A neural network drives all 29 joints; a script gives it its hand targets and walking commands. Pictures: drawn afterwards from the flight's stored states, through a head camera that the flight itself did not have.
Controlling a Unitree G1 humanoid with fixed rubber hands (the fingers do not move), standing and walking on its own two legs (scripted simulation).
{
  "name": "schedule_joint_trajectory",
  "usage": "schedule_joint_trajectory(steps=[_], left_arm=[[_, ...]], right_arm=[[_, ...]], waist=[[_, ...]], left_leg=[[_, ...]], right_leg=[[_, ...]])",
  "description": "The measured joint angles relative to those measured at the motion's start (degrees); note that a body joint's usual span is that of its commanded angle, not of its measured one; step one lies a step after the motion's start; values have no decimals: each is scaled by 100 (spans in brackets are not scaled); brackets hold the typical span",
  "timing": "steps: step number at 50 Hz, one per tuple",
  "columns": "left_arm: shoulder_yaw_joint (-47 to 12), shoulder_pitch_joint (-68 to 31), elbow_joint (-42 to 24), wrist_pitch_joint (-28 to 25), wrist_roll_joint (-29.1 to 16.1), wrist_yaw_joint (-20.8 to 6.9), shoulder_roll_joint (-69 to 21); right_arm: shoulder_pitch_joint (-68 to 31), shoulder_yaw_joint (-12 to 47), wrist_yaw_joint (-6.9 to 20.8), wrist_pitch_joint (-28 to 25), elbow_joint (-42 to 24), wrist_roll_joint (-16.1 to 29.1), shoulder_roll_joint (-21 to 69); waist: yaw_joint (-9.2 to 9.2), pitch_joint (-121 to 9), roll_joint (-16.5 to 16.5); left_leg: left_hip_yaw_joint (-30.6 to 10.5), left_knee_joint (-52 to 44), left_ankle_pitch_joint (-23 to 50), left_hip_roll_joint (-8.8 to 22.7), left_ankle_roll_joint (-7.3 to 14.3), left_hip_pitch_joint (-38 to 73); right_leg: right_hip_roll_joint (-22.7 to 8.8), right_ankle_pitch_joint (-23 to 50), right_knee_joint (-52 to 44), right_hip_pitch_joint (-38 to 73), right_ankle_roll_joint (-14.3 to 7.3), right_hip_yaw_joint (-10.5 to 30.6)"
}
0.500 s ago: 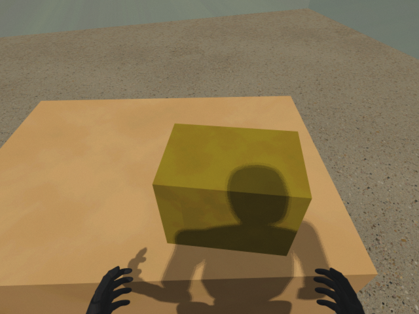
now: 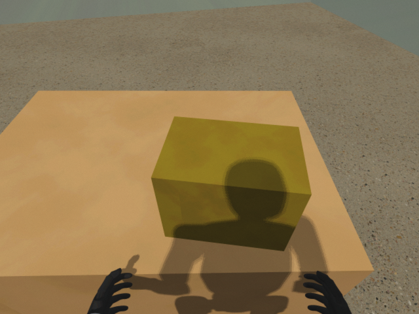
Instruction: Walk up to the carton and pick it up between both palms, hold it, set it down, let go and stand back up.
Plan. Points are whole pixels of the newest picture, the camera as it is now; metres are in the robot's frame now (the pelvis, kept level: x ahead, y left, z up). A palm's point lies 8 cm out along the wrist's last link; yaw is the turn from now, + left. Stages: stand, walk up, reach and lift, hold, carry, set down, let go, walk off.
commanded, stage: set down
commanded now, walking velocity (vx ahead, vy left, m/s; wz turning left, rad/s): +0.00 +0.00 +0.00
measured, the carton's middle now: (229, 183) +0.43 -0.01 -0.02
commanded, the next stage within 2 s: let go in 0.60 s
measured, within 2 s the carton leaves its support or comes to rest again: neither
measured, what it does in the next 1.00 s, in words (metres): stands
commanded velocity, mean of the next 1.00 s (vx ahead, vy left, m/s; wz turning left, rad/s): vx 0.00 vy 0.00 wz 0.00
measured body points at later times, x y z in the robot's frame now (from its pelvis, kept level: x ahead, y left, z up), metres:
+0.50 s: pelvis +0.01 +0.00 +0.00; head +0.00 +0.01 +0.45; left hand +0.18 +0.22 -0.09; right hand +0.16 -0.23 -0.09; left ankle +0.00 +0.13 -0.74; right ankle +0.00 -0.10 -0.74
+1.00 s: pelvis +0.00 +0.00 +0.00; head -0.01 +0.01 +0.45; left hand +0.17 +0.22 -0.09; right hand +0.16 -0.23 -0.09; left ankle +0.00 +0.13 -0.74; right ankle +0.00 -0.10 -0.74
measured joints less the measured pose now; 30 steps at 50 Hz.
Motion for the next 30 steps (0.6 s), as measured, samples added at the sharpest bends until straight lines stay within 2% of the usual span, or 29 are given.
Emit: schedule_joint_trajectory(steps=[10,18,30], left_arm=[[-33,27,147,33,18,55,-116],[-8,-10,257,52,149,47,-155],[-5,3,267,13,183,47,-155]], right_arm=[[-66,-85,63,-213,468,-54,-34],[-191,-112,96,-395,822,-88,-167],[-184,5,89,-560,886,-30,-215]], waist=[[-24,-25,92],[-113,-44,85],[-124,-62,11]], left_leg=[[64,106,-116,5,24,-49],[82,111,-154,19,16,-35],[57,109,-149,59,-22,-73]], right_leg=[[-1,-76,73,-55,26,49],[10,-109,81,-50,21,58],[46,-102,65,-77,-19,21]])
